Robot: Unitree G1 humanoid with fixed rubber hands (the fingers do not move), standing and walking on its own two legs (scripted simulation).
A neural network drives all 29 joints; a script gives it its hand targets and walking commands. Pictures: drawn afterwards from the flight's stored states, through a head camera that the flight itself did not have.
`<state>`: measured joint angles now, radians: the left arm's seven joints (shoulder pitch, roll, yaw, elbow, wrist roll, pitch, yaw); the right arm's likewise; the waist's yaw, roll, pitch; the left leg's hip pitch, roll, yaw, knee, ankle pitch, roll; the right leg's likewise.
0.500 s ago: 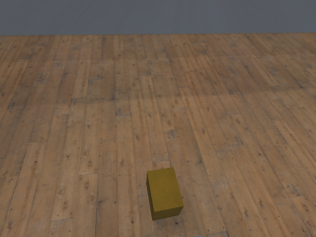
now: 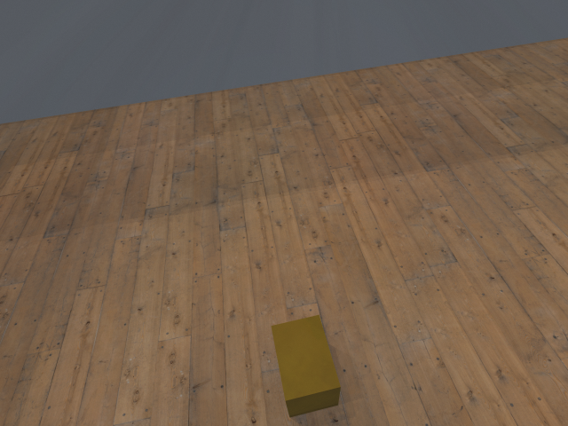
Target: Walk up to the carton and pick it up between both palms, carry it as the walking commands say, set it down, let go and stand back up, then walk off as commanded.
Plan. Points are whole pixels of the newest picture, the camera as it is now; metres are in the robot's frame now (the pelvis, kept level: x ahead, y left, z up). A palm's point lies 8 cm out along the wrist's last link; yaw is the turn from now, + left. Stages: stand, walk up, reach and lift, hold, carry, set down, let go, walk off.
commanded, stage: walk up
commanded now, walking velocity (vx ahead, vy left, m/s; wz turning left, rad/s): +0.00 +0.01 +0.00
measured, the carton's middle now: (304, 365) +0.45 +0.02 -0.68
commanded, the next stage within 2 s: stand in 1.02 s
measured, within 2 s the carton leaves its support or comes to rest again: neither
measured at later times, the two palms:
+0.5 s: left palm out of the picture +0.03 +0.21 -0.12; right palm out of the picture +0.06 -0.32 -0.15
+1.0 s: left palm out of the picture -0.06 +0.18 -0.15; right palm out of the picture +0.10 -0.25 -0.13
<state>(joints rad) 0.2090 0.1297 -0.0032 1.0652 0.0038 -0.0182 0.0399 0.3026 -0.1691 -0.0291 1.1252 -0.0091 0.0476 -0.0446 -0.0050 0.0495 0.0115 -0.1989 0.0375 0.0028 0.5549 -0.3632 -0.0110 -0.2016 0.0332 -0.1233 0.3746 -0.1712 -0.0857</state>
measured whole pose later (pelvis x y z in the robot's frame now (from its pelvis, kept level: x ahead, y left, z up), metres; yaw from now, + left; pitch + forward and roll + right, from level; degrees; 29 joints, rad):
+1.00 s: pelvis +0.00 -0.05 +0.00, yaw +11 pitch -2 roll +1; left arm 0.32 0.18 0.02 1.07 0.01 0.01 0.01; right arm 0.21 -0.15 -0.01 1.03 0.00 0.00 -0.02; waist 0.04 -0.04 0.03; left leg -0.11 -0.02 0.07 0.37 -0.23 0.02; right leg -0.17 -0.06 -0.06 0.42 -0.20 0.02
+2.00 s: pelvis -0.05 -0.07 -0.07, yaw +11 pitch +16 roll +0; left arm -0.18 0.11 0.11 0.47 0.01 0.47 0.01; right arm -0.19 -0.16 -0.11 0.50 -0.02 0.48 0.02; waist 0.02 0.01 0.00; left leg -0.88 0.00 -0.01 1.01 -0.41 -0.01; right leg -0.91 -0.01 -0.01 0.99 -0.36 -0.01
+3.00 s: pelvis -0.04 -0.08 -0.11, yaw +13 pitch +47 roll +2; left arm -1.05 0.08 0.39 0.73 0.10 0.10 0.10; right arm -1.15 -0.22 -0.38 0.87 -0.15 0.12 0.02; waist 0.01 0.00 -0.03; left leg -1.49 -0.03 -0.04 0.97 -0.30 -0.04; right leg -1.53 0.02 0.03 0.97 -0.27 -0.01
